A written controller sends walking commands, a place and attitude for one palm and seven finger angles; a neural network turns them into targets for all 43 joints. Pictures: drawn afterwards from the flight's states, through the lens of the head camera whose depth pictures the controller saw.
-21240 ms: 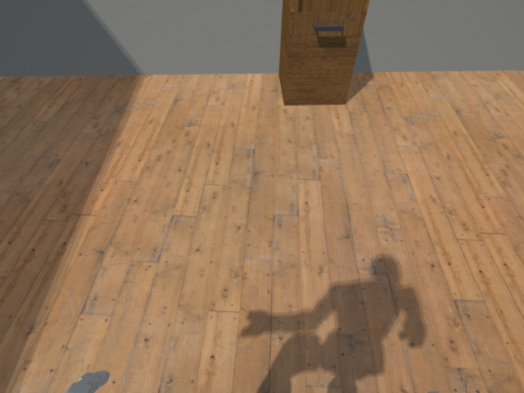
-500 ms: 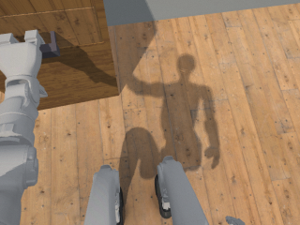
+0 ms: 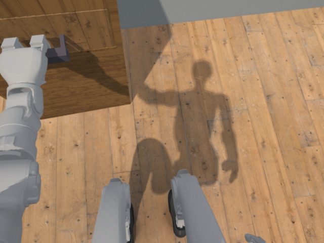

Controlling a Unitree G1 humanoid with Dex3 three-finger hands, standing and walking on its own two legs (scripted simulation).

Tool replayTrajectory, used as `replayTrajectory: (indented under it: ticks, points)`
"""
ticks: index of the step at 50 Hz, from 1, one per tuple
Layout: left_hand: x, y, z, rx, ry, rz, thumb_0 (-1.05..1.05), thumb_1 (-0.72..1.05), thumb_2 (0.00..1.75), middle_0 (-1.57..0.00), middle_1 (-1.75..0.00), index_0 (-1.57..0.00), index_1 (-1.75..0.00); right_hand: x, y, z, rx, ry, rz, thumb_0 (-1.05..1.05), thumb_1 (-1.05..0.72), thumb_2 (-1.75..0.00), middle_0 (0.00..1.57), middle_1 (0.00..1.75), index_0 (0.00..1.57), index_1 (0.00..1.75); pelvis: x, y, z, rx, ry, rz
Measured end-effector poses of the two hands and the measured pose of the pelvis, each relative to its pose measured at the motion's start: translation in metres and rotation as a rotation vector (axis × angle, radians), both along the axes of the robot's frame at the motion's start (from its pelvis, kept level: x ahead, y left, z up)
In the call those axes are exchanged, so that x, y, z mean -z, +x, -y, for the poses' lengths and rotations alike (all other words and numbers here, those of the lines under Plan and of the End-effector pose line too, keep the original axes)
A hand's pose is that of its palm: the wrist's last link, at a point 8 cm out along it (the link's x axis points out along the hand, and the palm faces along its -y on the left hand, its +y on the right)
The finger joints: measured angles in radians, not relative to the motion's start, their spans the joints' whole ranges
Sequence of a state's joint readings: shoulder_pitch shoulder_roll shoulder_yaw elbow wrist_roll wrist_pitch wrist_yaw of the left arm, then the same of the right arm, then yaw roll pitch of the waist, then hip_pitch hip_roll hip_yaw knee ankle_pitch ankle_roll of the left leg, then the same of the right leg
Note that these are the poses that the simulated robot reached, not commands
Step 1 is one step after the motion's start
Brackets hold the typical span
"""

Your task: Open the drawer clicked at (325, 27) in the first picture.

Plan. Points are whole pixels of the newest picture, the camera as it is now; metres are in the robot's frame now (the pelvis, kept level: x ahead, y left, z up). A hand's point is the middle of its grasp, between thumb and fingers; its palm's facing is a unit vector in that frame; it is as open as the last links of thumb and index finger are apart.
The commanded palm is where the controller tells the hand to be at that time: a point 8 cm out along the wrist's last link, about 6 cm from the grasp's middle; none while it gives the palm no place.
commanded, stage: close the thumb around the handle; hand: left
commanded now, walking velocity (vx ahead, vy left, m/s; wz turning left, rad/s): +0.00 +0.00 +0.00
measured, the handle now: (30, 50) +0.57 +0.29 -0.03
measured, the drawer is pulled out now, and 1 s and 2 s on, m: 0.00 0.04 0.10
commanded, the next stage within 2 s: pull the drawer open in 0.02 s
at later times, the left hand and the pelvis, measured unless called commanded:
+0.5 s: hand (38, 80) +0.50 +0.27 -0.05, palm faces -0.05 -0.03 -1.00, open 6.1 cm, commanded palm +0.48 +0.24 +0.00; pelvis +0.01 +0.00 +0.02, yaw +0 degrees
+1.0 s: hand (39, 91) +0.48 +0.27 -0.05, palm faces -0.04 -0.05 -1.00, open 6.1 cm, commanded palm +0.44 +0.25 +0.00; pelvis +0.03 +0.00 +0.03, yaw +1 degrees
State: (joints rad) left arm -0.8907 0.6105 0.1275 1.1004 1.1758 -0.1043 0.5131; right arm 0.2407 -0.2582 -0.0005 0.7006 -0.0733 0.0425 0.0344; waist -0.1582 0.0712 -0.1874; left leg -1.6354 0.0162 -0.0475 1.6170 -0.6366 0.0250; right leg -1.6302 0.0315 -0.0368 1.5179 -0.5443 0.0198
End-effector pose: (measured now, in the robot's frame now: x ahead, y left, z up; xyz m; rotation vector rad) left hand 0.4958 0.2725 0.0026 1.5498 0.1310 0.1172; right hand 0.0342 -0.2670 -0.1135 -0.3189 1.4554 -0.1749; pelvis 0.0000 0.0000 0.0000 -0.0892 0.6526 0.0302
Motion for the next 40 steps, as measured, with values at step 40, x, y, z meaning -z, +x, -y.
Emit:
replayTrajectory:
  ticks: [40]
  points:
    - [-0.002, -0.026, 0.004, -0.008, -0.025, -0.038, 0.00, 0.71, 0.75, -0.29, -1.34, -0.33, -1.29, -0.013, 0.060, -0.006, -0.021, 0.047, 0.041, 0.00, -0.91, -0.90, 0.20, 0.30, 0.21, 0.30, -0.028, 0.029, -0.003, 0.010, 0.022, 0.015]
